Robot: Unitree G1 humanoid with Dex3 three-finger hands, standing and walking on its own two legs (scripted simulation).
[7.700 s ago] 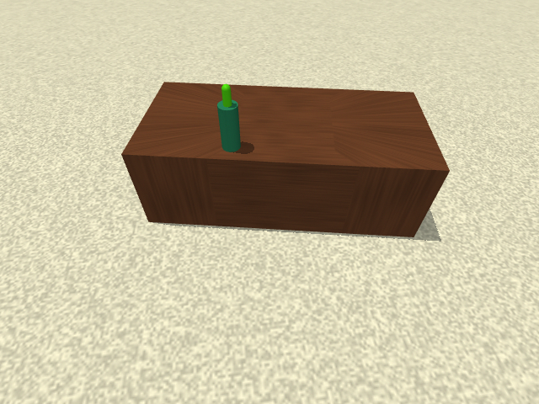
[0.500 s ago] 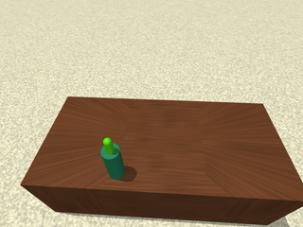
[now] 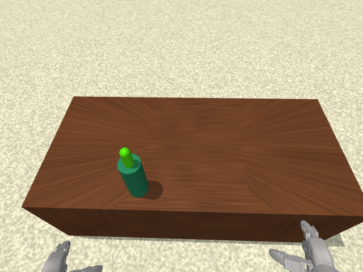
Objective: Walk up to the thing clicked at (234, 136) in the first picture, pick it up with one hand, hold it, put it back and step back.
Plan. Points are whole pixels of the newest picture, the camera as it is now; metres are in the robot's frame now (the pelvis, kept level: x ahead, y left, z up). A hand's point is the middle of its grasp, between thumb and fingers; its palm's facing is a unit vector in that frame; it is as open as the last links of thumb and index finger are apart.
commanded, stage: go down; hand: left
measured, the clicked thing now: (132, 171) +0.48 +0.17 -0.21
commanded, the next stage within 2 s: none
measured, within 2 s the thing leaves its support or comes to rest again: neither
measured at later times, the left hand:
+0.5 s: hand (75, 268) +0.18 +0.26 -0.12, palm faces +0.05 -0.95 -0.31, open 17.4 cm
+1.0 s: hand (68, 270) +0.18 +0.27 -0.11, palm faces +0.09 -0.95 -0.31, open 17.5 cm
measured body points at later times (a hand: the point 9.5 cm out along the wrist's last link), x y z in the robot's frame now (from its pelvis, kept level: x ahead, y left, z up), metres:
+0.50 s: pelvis +0.02 +0.02 -0.01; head +0.06 +0.02 +0.43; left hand +0.18 +0.31 -0.10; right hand +0.18 -0.27 -0.10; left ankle -0.03 +0.13 -0.73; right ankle +0.05 -0.12 -0.73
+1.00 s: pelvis +0.02 +0.02 -0.02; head +0.06 +0.02 +0.42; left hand +0.17 +0.31 -0.09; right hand +0.18 -0.26 -0.09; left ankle -0.03 +0.13 -0.73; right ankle +0.05 -0.12 -0.73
